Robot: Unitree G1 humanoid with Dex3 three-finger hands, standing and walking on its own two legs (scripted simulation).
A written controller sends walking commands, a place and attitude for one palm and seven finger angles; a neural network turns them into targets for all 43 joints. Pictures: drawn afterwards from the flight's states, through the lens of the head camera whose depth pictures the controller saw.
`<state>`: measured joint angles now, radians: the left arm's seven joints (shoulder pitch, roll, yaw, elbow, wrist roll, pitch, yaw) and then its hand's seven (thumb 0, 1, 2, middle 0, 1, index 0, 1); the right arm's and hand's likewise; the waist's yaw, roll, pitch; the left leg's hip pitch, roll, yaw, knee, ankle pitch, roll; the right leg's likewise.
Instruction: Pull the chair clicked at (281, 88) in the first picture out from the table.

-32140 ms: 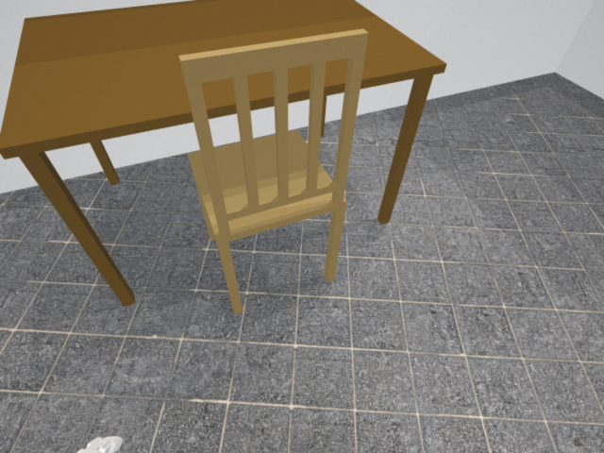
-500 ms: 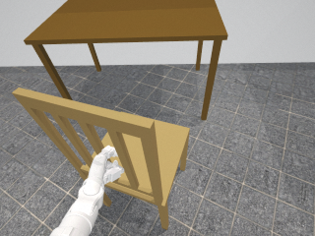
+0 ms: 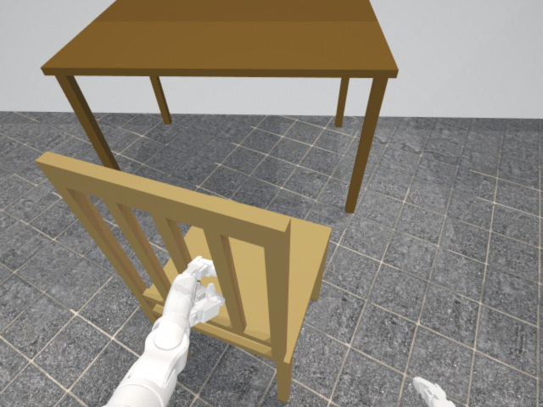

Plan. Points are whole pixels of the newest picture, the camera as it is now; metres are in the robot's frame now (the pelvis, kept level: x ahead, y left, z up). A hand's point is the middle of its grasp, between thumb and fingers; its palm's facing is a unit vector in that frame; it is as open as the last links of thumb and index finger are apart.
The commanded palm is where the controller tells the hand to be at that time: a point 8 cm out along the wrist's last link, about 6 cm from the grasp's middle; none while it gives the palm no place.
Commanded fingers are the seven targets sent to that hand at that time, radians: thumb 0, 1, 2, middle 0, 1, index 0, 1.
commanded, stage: stop walking, hand still on the chair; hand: left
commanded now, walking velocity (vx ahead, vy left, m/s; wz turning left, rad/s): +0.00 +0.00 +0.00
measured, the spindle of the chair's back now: (187, 273) +0.35 +0.18 -0.06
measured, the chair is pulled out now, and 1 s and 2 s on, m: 0.59 0.59 0.59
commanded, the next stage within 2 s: open the thumb and straighten the fingers in 0.04 s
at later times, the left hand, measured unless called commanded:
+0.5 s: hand (213, 306) +0.28 +0.12 -0.04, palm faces -0.08 -0.97 -0.21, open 5.9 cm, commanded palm +0.27 +0.17 -0.02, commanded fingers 0.00 -0.55 0.20 -0.28 -0.80 -0.28 -0.80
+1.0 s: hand (223, 307) +0.28 +0.10 -0.04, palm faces -0.07 -0.98 -0.19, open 17.2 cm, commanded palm +0.26 +0.16 -0.02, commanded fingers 0.00 -0.55 0.20 0.00 0.00 0.00 0.00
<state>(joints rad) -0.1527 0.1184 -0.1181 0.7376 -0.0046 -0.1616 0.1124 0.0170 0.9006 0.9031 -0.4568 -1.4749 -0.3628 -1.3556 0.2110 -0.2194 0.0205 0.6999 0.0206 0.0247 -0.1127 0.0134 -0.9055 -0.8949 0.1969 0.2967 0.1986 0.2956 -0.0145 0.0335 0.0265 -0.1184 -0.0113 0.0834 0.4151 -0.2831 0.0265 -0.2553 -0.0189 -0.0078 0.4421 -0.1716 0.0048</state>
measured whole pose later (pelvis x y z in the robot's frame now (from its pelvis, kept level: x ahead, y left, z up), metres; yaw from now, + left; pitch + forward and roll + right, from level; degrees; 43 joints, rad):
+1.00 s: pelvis +0.01 -0.02 -0.03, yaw +3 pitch +8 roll +1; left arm 0.05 0.16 -0.08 0.28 -0.02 0.03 0.01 -0.01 -0.53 0.21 -0.12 -0.11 -0.05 -0.06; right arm 0.24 -0.26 0.01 0.58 0.03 -0.08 -0.04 0.02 -0.91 -0.90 0.20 0.30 0.20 0.30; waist -0.05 0.05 -0.07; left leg -0.42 0.00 0.02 0.72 -0.43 0.00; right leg -0.54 -0.02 -0.07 0.74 -0.33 -0.03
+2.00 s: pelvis +0.00 -0.01 -0.06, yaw +5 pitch +9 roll -1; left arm 0.67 0.17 -0.13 -0.36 -0.14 -0.09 -0.02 -0.01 -0.54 0.21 -0.01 0.00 -0.01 0.00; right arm 0.28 -0.22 0.02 0.48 0.05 -0.21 -0.08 0.02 -0.90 -0.90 0.20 0.30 0.20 0.30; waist 0.00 0.05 -0.12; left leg -0.61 -0.01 -0.01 0.98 -0.53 0.02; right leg -0.69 -0.05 -0.09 0.94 -0.41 -0.01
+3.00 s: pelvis +0.03 -0.01 +0.00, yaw +4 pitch -3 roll -1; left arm 0.52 0.35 0.29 -0.41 -0.05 -0.05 0.17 0.01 0.48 0.70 -0.15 -0.22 -0.15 -0.21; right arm 0.21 -0.22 0.01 0.65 0.02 -0.14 -0.09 0.02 -0.90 -0.90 0.20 0.30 0.20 0.30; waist 0.06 0.10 0.00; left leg -0.07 0.00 0.01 0.47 -0.35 0.01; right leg -0.17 -0.02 -0.08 0.48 -0.26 -0.01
